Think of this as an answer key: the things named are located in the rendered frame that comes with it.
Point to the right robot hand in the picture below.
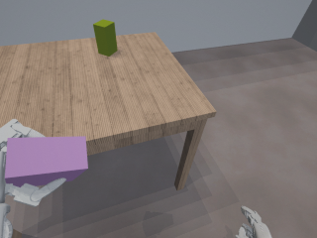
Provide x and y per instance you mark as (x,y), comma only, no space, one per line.
(258,230)

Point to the table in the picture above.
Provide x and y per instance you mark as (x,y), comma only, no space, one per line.
(140,93)

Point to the sponge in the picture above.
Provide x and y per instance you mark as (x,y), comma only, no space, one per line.
(41,160)

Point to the left robot hand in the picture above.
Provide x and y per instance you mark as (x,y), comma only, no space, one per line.
(27,194)

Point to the left robot forearm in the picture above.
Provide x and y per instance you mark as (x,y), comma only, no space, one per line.
(6,227)

